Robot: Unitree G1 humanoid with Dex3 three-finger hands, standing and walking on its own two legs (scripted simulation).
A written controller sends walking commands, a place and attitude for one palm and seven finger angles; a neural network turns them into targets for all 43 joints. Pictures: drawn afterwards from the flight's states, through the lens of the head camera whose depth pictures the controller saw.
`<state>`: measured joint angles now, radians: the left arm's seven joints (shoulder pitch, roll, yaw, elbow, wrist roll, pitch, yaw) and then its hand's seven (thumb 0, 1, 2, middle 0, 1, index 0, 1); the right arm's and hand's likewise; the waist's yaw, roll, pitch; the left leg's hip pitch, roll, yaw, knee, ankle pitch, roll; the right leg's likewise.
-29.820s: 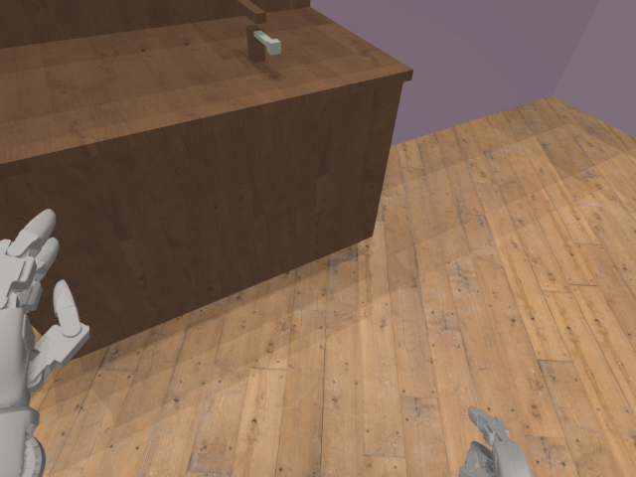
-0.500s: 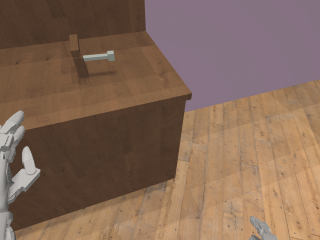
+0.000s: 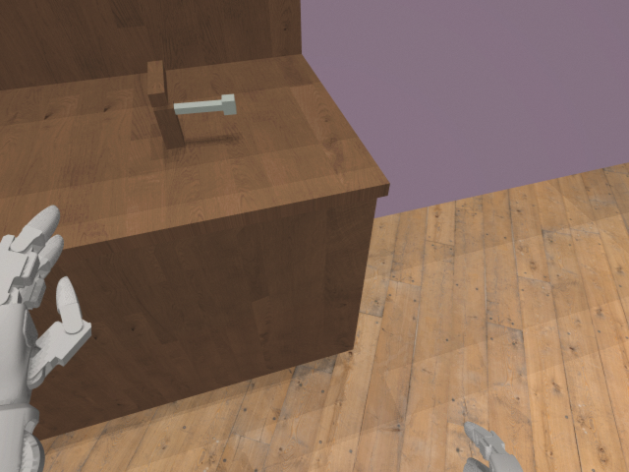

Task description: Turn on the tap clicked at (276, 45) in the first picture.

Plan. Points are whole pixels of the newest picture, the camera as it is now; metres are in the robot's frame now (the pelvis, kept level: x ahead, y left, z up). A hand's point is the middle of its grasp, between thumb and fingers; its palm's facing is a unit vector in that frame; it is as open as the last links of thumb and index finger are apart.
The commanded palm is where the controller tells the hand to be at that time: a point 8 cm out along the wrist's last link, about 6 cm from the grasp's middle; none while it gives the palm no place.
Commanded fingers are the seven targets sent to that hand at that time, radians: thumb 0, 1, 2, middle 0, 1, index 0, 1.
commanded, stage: stop stepping back and stand still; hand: left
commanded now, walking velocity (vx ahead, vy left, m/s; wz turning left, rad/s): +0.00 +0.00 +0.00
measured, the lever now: (229, 104) +0.73 +0.21 +0.11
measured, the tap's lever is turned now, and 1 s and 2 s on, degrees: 83 83 83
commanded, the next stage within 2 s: stand and check the lever's angle in 0.30 s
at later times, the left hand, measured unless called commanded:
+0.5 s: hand (71, 316) +0.22 +0.25 +0.16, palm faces +0.37 -0.85 -0.38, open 7.4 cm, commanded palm +0.17 +0.29 +0.18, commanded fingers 0.00 0.90 0.90 -0.20 -0.30 -0.20 -0.30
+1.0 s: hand (46, 332) +0.21 +0.27 +0.15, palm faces +0.37 -0.85 -0.37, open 7.4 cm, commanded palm +0.16 +0.31 +0.18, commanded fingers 0.00 0.90 0.90 -0.20 -0.30 -0.20 -0.30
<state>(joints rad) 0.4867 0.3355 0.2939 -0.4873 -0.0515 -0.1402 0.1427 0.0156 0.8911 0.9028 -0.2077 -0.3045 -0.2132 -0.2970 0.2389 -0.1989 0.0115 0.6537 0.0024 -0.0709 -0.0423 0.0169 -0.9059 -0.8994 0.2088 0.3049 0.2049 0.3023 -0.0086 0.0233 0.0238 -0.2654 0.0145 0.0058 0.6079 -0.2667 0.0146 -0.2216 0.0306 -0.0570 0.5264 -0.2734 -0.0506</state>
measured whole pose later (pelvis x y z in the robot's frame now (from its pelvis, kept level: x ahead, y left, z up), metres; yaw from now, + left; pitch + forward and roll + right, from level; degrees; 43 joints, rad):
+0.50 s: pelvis +0.01 +0.01 +0.01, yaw -1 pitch -1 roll -1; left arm 0.48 0.35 0.30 -0.46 -0.06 -0.11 0.15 0.02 0.89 0.90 -0.21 -0.30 -0.21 -0.30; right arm 0.17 -0.20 0.00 0.58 0.00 -0.05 -0.06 0.01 -0.91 -0.90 0.21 0.30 0.20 0.30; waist 0.01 0.03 0.02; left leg -0.20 0.02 0.02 0.47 -0.25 0.01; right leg -0.18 0.04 -0.03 0.42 -0.23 -0.03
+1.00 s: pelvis -0.01 +0.03 +0.01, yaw -1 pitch -1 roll -1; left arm 0.48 0.34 0.30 -0.44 -0.05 -0.12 0.16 0.02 0.89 0.90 -0.21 -0.30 -0.21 -0.30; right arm 0.20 -0.21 0.00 0.61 0.00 -0.06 -0.07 0.02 -0.91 -0.90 0.21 0.30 0.20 0.30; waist 0.01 0.02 0.03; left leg -0.21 0.00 0.04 0.45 -0.22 0.03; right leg -0.18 0.02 -0.02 0.38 -0.18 0.00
